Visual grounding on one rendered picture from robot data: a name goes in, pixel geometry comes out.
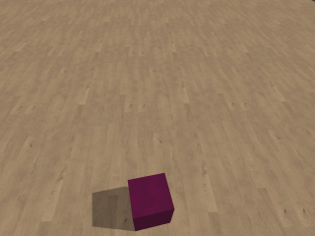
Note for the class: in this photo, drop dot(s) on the carton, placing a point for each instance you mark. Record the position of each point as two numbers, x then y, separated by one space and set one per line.
151 201

